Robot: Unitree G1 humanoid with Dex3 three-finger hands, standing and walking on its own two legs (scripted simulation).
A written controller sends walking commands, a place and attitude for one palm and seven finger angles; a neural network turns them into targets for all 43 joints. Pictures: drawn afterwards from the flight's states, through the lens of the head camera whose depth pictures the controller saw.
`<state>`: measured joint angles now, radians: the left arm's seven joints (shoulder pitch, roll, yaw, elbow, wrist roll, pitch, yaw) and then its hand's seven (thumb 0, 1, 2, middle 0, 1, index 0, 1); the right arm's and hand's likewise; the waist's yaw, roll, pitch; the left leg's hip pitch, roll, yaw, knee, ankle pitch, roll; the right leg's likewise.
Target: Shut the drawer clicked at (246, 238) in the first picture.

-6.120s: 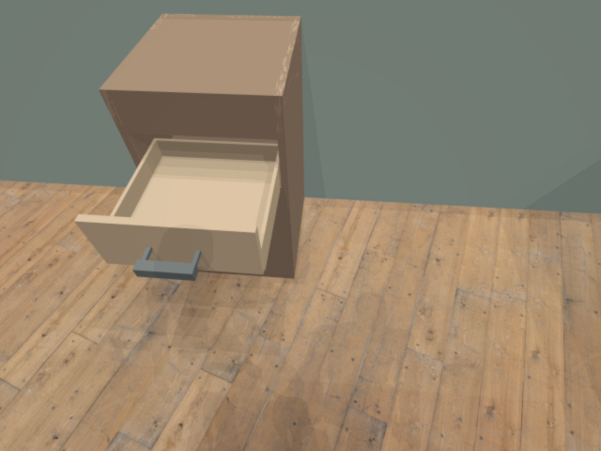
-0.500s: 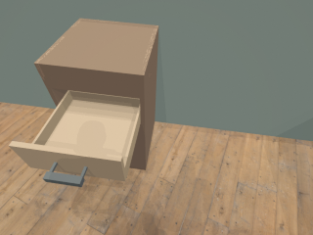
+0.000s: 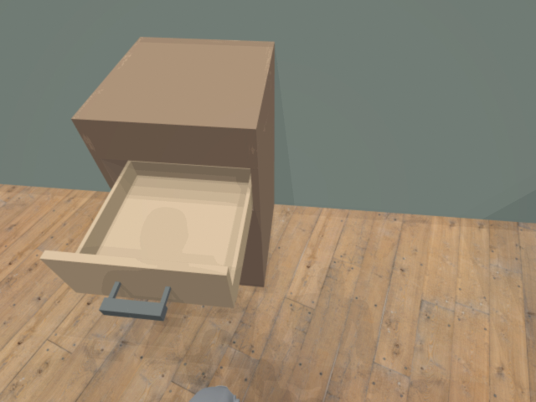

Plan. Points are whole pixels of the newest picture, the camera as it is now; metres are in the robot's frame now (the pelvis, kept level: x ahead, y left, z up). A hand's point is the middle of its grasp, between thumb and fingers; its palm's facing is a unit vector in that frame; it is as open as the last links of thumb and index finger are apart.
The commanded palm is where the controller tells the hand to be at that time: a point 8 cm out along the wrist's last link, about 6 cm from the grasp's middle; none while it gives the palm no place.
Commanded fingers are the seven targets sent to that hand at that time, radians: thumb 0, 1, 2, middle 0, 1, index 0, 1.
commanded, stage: shuffle to correct the standing spot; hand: left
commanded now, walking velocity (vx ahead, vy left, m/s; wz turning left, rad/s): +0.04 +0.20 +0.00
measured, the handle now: (137, 298) +0.33 +0.31 -0.18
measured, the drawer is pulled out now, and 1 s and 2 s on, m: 0.30 0.30 0.30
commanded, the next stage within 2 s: come to a stop and stand still in 0.32 s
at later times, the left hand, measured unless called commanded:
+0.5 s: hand out of the picture +0.01 +0.28 -0.16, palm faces +0.10 -0.96 -0.26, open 7.4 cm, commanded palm none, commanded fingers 0.00 0.90 0.90 -0.20 -0.30 -0.20 -0.30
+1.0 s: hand out of the picture +0.00 +0.28 -0.18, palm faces +0.01 -0.98 -0.18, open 7.4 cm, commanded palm none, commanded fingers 0.00 0.90 0.90 -0.20 -0.30 -0.20 -0.30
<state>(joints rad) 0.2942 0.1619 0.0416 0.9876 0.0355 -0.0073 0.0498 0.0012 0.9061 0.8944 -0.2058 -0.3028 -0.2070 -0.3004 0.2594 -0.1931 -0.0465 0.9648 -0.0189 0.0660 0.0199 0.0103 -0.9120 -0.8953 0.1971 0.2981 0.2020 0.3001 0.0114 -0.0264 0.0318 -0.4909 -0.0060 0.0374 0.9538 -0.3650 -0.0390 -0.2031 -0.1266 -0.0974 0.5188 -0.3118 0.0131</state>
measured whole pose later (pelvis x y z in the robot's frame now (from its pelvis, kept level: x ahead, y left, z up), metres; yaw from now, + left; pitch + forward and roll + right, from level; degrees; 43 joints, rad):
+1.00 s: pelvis +0.01 +0.11 +0.00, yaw +0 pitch -2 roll +0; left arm 0.32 0.13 -0.01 1.09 0.02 -0.01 0.03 0.00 0.91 0.90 -0.20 -0.30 -0.20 -0.30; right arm 0.30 -0.14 -0.01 1.10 -0.02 0.02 -0.02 0.01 -0.92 -0.90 0.20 0.30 0.20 0.30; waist -0.02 0.02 0.01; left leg -0.26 0.06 0.04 0.47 -0.18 -0.03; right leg -0.17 0.03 -0.08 0.49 -0.30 -0.06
